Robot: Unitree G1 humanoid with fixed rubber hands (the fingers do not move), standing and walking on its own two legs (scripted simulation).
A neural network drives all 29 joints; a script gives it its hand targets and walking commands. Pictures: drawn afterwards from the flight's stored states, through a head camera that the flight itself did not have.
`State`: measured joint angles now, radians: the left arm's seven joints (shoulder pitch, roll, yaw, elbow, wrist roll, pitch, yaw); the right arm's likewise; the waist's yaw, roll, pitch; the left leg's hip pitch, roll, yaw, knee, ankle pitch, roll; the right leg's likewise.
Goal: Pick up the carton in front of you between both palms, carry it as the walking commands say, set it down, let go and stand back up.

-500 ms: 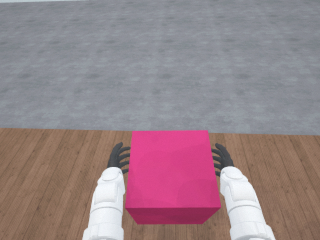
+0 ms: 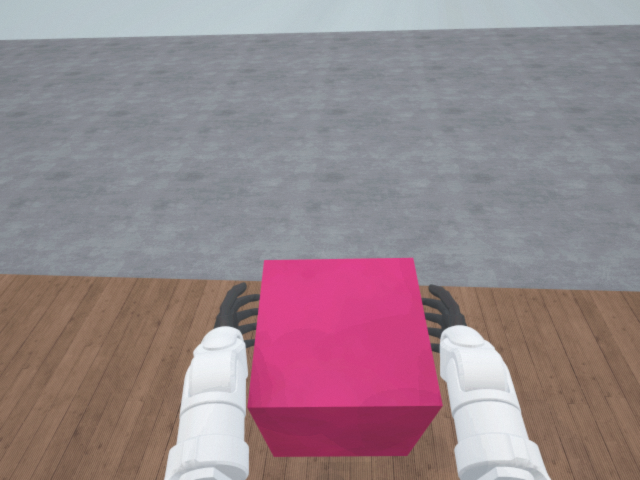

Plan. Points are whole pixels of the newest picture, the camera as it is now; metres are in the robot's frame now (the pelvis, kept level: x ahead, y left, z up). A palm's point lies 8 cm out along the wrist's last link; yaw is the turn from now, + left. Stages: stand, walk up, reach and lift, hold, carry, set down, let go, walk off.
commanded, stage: reach and lift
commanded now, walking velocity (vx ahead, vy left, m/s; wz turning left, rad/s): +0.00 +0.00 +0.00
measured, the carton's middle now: (339, 363) +0.31 +0.00 -0.05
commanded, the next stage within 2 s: hold in 0.60 s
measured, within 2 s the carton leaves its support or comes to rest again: neither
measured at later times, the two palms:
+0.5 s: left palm (227, 329) +0.31 +0.15 +0.04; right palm (453, 330) +0.30 -0.15 +0.03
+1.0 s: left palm (222, 327) +0.30 +0.15 +0.06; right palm (456, 325) +0.30 -0.15 +0.05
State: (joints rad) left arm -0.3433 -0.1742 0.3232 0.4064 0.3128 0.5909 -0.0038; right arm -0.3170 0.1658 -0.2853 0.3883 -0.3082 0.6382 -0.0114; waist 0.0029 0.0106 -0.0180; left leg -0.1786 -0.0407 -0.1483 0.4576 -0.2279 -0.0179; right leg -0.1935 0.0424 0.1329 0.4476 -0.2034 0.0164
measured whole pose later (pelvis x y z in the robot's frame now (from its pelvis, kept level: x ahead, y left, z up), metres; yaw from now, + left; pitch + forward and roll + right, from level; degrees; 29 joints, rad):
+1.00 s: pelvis +0.01 +0.00 +0.00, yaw +1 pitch -3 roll +0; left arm -0.29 -0.16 0.23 0.26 0.29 0.75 0.01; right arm -0.26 0.15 -0.21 0.24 -0.28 0.79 -0.01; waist -0.01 0.00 -0.07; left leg -0.17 -0.01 -0.10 0.49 -0.35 -0.01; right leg -0.15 0.02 0.08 0.44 -0.26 0.01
